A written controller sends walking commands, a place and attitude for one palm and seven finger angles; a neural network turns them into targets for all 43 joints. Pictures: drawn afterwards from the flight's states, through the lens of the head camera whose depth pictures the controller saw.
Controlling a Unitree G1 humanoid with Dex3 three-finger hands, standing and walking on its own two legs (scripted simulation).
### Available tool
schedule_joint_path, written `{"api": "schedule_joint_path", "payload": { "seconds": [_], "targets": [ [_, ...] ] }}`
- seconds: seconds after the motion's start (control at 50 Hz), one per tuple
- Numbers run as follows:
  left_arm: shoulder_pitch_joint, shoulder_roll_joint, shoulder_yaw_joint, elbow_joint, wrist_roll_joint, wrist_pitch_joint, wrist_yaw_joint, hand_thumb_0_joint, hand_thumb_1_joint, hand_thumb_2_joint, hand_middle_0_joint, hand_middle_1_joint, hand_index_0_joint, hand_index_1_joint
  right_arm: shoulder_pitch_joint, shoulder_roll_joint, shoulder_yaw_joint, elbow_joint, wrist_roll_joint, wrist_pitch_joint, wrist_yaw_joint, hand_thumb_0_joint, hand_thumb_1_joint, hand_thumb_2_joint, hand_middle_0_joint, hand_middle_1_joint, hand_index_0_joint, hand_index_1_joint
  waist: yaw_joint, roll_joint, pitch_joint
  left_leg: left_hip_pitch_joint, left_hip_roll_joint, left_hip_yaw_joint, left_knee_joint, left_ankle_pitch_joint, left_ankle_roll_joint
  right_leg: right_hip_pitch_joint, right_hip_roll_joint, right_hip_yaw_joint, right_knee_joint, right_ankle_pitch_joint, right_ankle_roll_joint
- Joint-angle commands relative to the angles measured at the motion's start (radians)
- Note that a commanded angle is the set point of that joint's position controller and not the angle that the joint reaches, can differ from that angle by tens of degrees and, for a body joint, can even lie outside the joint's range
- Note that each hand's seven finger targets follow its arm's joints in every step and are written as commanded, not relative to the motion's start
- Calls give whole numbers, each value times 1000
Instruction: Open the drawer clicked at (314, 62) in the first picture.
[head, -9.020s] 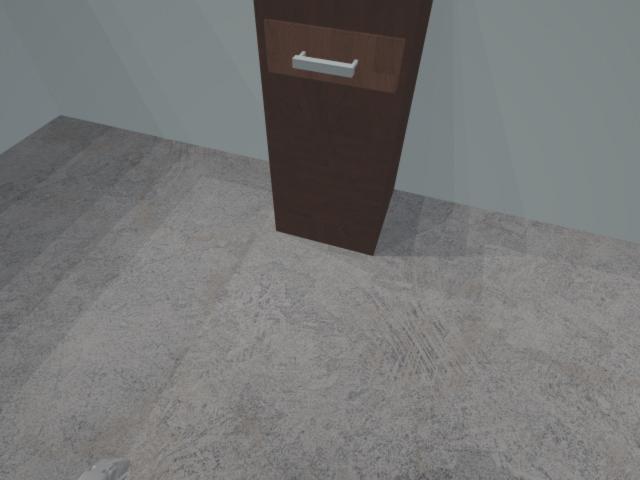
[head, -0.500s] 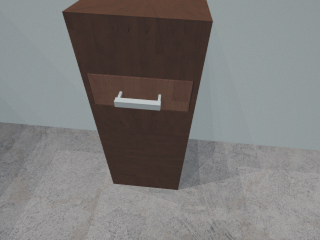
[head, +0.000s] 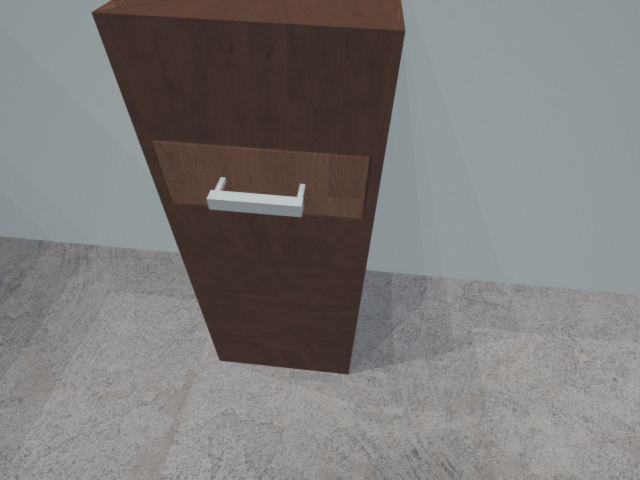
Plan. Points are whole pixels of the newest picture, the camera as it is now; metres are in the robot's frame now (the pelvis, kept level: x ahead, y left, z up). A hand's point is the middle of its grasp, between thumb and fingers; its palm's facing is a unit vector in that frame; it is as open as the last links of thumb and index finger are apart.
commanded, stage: shuffle to correct the standing spot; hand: left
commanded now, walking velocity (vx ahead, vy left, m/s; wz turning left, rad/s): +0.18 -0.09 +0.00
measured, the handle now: (258, 194) +0.58 +0.16 +0.02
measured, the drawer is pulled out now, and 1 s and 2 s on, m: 0.00 0.00 0.00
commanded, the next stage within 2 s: come to a stop and stand still in 0.10 s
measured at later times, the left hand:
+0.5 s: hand out of the picture +0.05 +0.15 -0.18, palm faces +0.06 -0.99 -0.14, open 7.3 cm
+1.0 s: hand out of the picture +0.04 +0.10 -0.17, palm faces +0.08 -0.99 -0.15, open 7.3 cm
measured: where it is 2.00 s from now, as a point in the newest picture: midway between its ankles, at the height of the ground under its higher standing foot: outside the picture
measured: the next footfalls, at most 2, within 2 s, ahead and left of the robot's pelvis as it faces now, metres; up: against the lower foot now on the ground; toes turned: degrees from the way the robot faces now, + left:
left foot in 0.26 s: +0.13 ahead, +0.08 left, +0.00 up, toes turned +3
right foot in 0.56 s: +0.11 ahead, -0.13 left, +0.00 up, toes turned +7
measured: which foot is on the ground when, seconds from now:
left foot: up 0.00-0.24, down 0.26-1.00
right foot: down 0.00-0.28, up 0.30-0.54, down 0.56-1.00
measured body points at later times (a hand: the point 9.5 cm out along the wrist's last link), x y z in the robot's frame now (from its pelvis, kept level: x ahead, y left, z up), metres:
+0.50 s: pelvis +0.05 +0.00 +0.00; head +0.06 +0.01 +0.45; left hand +0.04 +0.20 -0.17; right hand +0.10 -0.24 -0.15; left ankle +0.09 +0.08 -0.74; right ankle +0.06 -0.14 -0.73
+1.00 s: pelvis +0.04 -0.06 +0.00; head +0.05 -0.05 +0.45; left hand +0.03 +0.15 -0.16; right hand +0.01 -0.26 -0.16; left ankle +0.09 +0.08 -0.73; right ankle +0.07 -0.15 -0.73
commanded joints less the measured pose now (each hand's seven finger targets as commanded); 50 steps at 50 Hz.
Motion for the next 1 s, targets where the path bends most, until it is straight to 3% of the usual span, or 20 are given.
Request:
{"api": "schedule_joint_path", "payload": {
  "seconds": [0.0,0.06,0.12,0.16,0.2,0.22,0.24,0.26,0.28,0.3,0.32,0.38,0.46,0.52,0.56,0.62,0.68,0.76,0.9,0.98],
  "targets": [
    [149,116,35,-5,1,-35,25,0,900,900,-200,-300,-200,-300,-69,-49,-13,-97,6,-33,8,0,-900,-900,200,300,200,300,36,-170,133,-366,11,13,322,-130,19,133,-314,440,-369,-165,-170],
    [124,107,32,-2,3,-49,31,0,900,900,-200,-300,-200,-300,-77,-21,-10,-89,8,-40,21,0,-900,-900,200,300,200,300,16,-32,88,-330,30,29,311,-96,11,159,-282,304,-309,107,-182],
    [119,108,27,10,7,-50,29,0,900,900,-200,-300,-200,-300,-96,5,-4,-100,12,-44,21,0,-900,-900,200,300,200,300,17,-59,77,-229,15,56,170,-54,4,121,-244,232,-278,223,-169],
    [98,101,25,14,3,-46,26,0,900,900,-200,-300,-200,-300,-49,13,-1,-83,12,-49,17,0,-900,-900,200,300,200,300,-9,-96,72,-100,2,78,49,39,1,53,-207,182,-248,176,-137],
    [81,75,20,15,-3,-39,22,0,900,900,-200,-300,-200,-300,17,-5,1,-54,10,-55,7,0,-900,-900,200,300,200,300,-37,-75,78,66,4,76,-94,137,-3,-40,-156,141,-174,130,-92],
    [82,42,12,13,-3,-36,21,0,900,900,-200,-300,-200,-300,65,-40,-3,-31,11,-62,-2,0,-900,-900,200,300,200,300,-52,7,61,155,64,8,-156,194,3,-74,-126,113,-70,156,-61],
    [108,8,3,7,-6,-32,19,0,900,900,-200,-300,-200,-300,105,-108,-13,-22,6,-67,-14,0,-900,-900,200,300,200,300,-50,160,21,246,229,-201,-197,366,69,-177,-59,59,56,59,-13],
    [121,-5,-1,-2,-8,-30,23,0,900,900,-200,-300,-200,-300,132,-153,-21,-28,11,-58,-24,0,-900,-900,200,300,200,300,-44,236,-18,280,395,-359,-240,595,175,-226,-34,14,192,-202,25],
    [97,5,1,-6,1,-24,29,0,900,900,-200,-300,-200,-300,86,-145,-16,-36,9,-45,-29,0,-900,-900,200,300,200,300,-33,180,4,204,401,-297,-258,616,207,-188,-41,52,280,-305,20],
    [59,6,1,-3,1,-12,31,0,900,900,-200,-300,-200,-300,37,-124,-4,-37,9,-46,-36,0,-900,-900,200,300,200,300,-24,210,65,89,368,-278,-279,650,196,-156,-63,81,303,-286,32],
    [59,5,1,4,0,-5,31,0,900,900,-200,-300,-200,-300,-13,-98,6,-45,10,-46,-38,0,-900,-900,200,300,200,300,-2,182,103,10,339,-226,-290,647,180,-116,-79,88,292,-253,38],
    [63,-10,-3,13,-3,5,30,0,900,900,-200,-300,-200,-300,-68,-97,2,-58,14,-43,-33,0,-900,-900,200,300,200,300,18,97,84,-3,265,-118,-259,668,146,-42,-84,51,151,-92,62],
    [27,11,7,-17,0,20,33,0,900,900,-200,-300,-200,-300,-78,-121,-26,-78,16,-30,-26,0,-900,-900,200,300,200,300,13,74,27,-18,239,-103,-246,481,123,7,-73,27,96,15,66],
    [17,35,12,-30,3,20,31,0,900,900,-200,-300,-200,-300,-111,-120,-33,-92,13,-13,-15,0,-900,-900,200,300,200,300,23,65,47,-100,199,-90,-235,162,75,41,-87,50,4,65,55],
    [-6,65,9,-47,5,7,33,0,900,900,-200,-300,-200,-300,-106,-86,-28,-95,13,-6,-3,0,-900,-900,200,300,200,300,11,7,56,-102,117,-67,-206,0,24,14,-124,122,-97,72,30],
    [-85,111,10,-69,-5,-9,32,0,900,900,-200,-300,-200,-300,-64,-51,-18,-81,13,8,5,0,-900,-900,200,300,200,300,-28,-193,38,10,40,21,-83,37,-20,-108,-201,210,-216,-35,-12],
    [-119,110,8,-82,-7,-9,33,0,900,900,-200,-300,-200,-300,-20,-44,-9,-49,10,4,9,0,-900,-900,200,300,200,300,-41,-109,56,62,52,3,-111,86,-20,-160,-173,174,-233,-135,-8],
    [-85,99,4,-64,-10,-12,31,0,900,900,-200,-300,-200,-300,-17,-45,0,-25,10,-2,8,0,-900,-900,200,300,200,300,-17,-35,93,12,76,-26,-177,64,-21,-113,-138,143,-224,-120,7],
    [-44,78,2,-32,-15,-16,31,0,900,900,-200,-300,-200,-300,28,-25,9,6,9,-4,3,0,-900,-900,200,300,200,300,-10,4,121,-13,70,-23,-190,66,-27,-85,-130,140,-243,-115,2],
    [-38,68,3,-24,-14,-19,32,0,900,900,-200,-300,-200,-300,52,-15,11,19,10,-5,0,0,-900,-900,200,300,200,300,-12,-16,115,-15,70,-20,-186,73,-30,-69,-130,128,-248,-113,1]
  ]
}}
